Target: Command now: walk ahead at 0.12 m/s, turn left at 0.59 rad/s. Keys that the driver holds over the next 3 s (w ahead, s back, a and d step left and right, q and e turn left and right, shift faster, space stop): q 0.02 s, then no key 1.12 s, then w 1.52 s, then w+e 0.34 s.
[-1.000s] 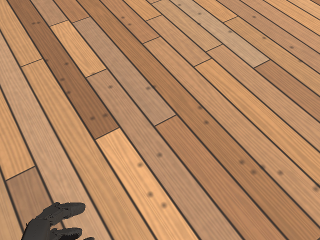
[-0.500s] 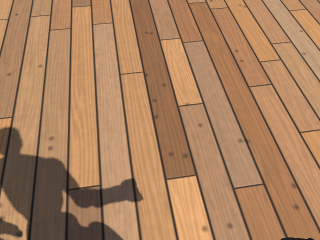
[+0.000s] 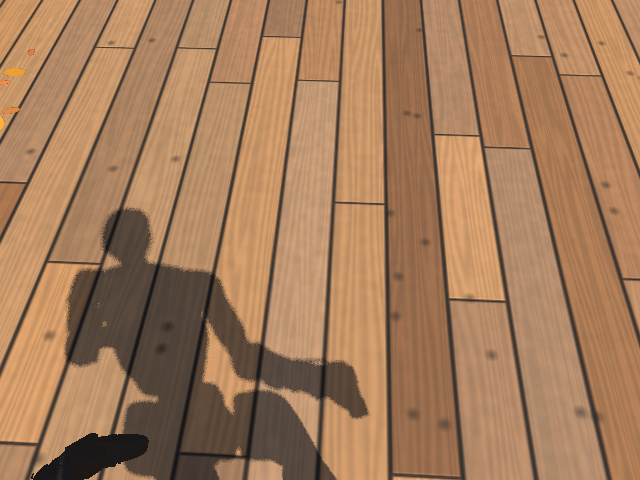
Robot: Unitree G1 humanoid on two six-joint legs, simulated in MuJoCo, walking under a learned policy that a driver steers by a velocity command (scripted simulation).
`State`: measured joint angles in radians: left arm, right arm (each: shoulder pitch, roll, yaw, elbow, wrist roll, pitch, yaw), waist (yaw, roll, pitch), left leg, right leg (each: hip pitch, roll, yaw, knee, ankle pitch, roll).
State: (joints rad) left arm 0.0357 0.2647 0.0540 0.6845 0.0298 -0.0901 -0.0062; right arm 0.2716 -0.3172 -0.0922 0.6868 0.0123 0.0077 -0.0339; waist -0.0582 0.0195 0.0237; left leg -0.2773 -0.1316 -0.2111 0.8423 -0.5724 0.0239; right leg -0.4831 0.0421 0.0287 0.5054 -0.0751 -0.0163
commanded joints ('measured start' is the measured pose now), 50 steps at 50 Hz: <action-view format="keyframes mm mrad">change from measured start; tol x8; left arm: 1 121 134 43 -64 -17 21 14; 6 20 121 26 -48 0 60 20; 17 122 53 -9 24 -6 71 -6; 50 86 95 -1 305 -28 91 36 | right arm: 1 136 -163 -28 -58 13 4 3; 3 20 -157 -32 -77 6 43 -8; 9 6 -30 14 -87 -12 39 0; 17 -2 -141 6 -94 -44 36 14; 19 -151 -67 29 -111 -52 15 25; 50 2 -16 31 70 -23 -18 7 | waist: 1 49 -181 -299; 5 32 -143 -104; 15 27 -157 -137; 16 33 -110 -128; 18 89 235 -92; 30 70 -18 -29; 50 78 -10 -32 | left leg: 1 -377 90 40 472 -71 -86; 4 -312 136 95 420 61 -109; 12 -45 148 189 -89 195 -71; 15 128 122 223 -367 359 -15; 17 237 362 -65 -477 529 86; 18 8 424 -132 -544 365 179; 20 -56 299 -20 -542 186 97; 24 -71 230 44 -511 160 27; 35 36 183 113 -413 456 23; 50 43 169 141 -430 507 6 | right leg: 1 597 -456 508 -98 349 -269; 5 231 -268 206 -208 87 -198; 11 259 -286 130 -197 159 -233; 16 106 -217 80 -126 -188 -84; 17 34 -118 -29 53 -318 0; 18 102 -69 -47 42 -352 33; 22 270 -89 -15 -42 -72 54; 50 331 -105 -3 -45 39 20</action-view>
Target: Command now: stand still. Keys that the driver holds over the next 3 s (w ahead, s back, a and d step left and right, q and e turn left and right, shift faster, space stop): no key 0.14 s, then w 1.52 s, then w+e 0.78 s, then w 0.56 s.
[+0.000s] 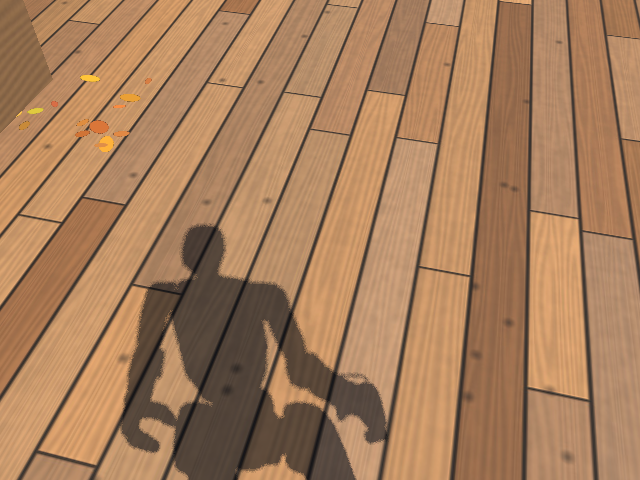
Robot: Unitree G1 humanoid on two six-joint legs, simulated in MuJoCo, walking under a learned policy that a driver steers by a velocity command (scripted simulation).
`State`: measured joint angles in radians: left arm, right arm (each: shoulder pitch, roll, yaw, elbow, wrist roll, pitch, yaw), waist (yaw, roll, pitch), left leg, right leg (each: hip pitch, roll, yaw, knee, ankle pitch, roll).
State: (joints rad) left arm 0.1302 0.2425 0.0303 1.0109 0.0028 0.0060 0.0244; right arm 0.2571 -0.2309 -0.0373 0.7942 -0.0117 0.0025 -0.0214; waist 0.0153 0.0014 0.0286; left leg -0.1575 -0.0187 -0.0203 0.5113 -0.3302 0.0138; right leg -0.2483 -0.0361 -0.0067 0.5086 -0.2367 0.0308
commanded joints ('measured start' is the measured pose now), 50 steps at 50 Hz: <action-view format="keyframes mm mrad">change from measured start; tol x32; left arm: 1 -10 117 23 -14 -1 -4 7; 16 -63 90 28 -15 -42 -86 -32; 21 415 275 88 129 -19 -98 -43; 50 192 126 36 -61 -33 -126 -16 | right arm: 1 19 -102 -24 -29 1 -14 -6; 39 -407 -69 -13 -98 44 -100 64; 45 170 -301 -101 51 11 -93 43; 50 -110 -97 -32 44 8 -115 59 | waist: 1 4 7 -34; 39 67 -79 126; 46 -136 237 -478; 50 -24 44 -57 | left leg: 1 -77 55 -49 -101 262 15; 7 -76 52 -41 -116 238 12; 12 -95 214 -311 -316 -512 157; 17 -50 277 -315 -301 -236 174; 23 -689 42 -105 699 -137 38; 43 -136 -17 101 15 274 105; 46 644 431 -761 -194 -43 368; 50 53 264 -289 -326 150 219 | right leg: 1 97 -26 32 -51 198 -27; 15 -311 -24 13 285 -265 -106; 19 207 56 -63 -23 21 -97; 22 419 -366 725 -342 -307 -336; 38 265 -192 67 -417 308 -205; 43 365 -199 15 -62 908 -152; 44 212 -159 -3 169 836 -122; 46 -350 103 89 816 -306 -56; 50 -360 -101 92 737 -60 -94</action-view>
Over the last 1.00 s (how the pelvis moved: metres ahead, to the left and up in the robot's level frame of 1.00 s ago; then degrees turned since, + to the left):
0.08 0.02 0.01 6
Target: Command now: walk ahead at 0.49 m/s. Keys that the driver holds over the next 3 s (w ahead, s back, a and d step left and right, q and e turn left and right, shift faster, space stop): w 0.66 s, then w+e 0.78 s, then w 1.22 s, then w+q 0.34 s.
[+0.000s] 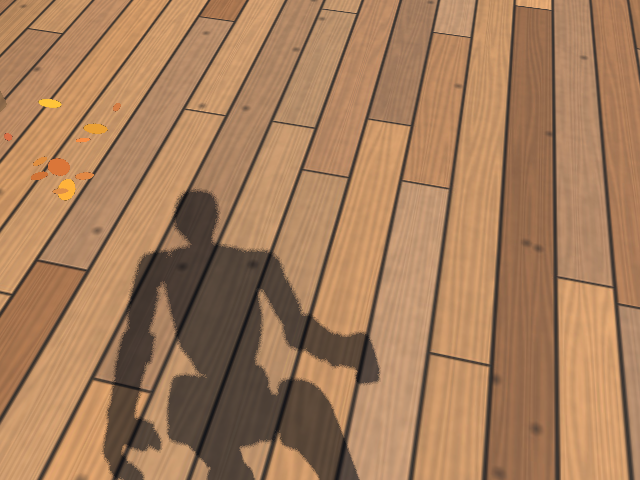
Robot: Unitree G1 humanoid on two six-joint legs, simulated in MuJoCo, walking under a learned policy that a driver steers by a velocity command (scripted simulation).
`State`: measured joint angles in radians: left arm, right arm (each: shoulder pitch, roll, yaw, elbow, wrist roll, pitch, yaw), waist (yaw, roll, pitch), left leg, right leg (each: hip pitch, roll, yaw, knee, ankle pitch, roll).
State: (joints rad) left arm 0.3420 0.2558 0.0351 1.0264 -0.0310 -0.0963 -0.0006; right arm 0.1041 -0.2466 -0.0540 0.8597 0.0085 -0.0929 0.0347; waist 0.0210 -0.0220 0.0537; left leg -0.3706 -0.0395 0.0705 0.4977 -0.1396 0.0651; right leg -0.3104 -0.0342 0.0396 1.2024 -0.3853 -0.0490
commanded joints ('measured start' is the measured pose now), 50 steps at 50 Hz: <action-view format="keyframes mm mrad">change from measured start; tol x32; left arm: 1 10 85 29 -71 8 -8 11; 16 -411 67 15 -246 13 -2 -28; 22 130 318 107 -116 28 0 -24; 50 93 112 45 -157 -15 8 18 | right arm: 1 31 -72 -12 -14 -16 -22 6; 22 377 -16 23 86 -11 14 -34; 42 -196 -81 -4 -64 9 -17 -11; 50 232 -189 -48 20 -7 -24 -22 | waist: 1 -2 88 -74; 17 -78 71 28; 22 77 -225 -405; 41 47 -39 23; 50 -117 252 -325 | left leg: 1 200 263 -333 -339 -18 165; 20 410 246 -98 -21 543 70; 24 -398 52 -187 840 -371 -5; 44 -167 101 -126 -24 158 -57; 50 677 444 -710 -199 -280 156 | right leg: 1 -242 -117 48 13 108 -9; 17 -327 -55 -24 -686 386 10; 20 10 21 -91 -725 314 -49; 23 725 -355 695 -897 46 -270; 28 182 -198 213 -1025 292 -164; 37 168 -143 63 -1093 398 -155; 45 287 -206 158 -926 430 -116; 47 176 -107 102 -608 512 -66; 50 -451 23 108 101 -178 9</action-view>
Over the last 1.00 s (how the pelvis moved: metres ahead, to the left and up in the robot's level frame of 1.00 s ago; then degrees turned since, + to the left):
0.34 0.00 -0.01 -1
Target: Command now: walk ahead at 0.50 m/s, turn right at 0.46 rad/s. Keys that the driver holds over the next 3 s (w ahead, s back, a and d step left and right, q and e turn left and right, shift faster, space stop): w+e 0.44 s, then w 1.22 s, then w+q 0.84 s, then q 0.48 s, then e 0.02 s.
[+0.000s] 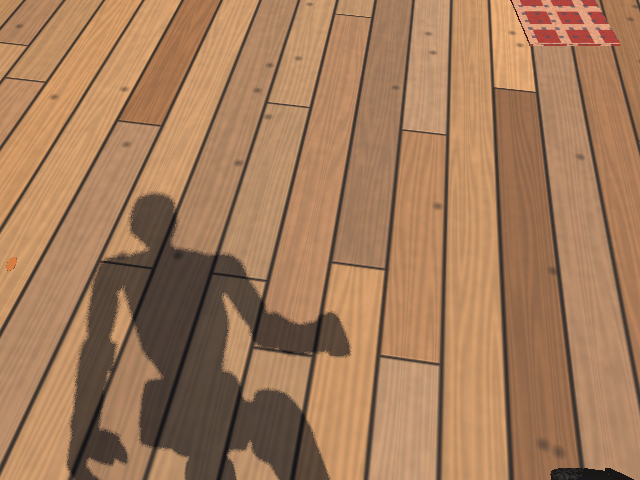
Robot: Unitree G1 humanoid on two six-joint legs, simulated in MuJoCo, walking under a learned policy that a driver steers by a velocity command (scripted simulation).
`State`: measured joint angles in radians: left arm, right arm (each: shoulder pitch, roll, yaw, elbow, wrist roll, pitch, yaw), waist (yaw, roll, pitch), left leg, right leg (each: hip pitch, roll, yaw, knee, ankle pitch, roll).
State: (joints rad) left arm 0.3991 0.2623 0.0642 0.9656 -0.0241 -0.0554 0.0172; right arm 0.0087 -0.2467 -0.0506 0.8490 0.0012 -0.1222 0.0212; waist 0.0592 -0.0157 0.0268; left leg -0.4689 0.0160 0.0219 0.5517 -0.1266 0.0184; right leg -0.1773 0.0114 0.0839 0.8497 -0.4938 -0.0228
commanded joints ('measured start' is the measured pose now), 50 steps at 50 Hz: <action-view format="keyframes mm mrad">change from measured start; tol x32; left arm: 1 -34 129 24 -114 -27 -32 3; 19 -391 46 17 -314 2 23 -68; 24 60 243 115 -224 -1 40 -40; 50 -35 175 50 -117 11 5 4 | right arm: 1 262 -143 -39 17 3 7 -11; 50 102 -172 -45 -39 10 5 26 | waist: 1 -144 175 -186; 50 -118 -89 -86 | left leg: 1 637 360 -506 -267 -269 163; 17 473 274 137 -409 188 132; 23 485 245 234 118 763 55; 25 -191 -5 121 751 -450 -45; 26 -280 -4 -82 846 -462 -27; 40 -178 94 -30 104 271 -43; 50 105 -30 41 -77 82 84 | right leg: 1 -602 -70 34 456 20 -26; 19 -511 -112 -131 -190 418 -43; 23 -43 41 -219 -289 349 -143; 26 559 -382 708 -571 140 -389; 33 29 -219 152 -665 604 -253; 44 160 -209 23 -685 523 -184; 50 274 -212 -4 -374 1055 -122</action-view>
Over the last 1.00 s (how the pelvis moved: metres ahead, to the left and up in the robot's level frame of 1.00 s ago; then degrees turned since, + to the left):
0.58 -0.02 -0.01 -7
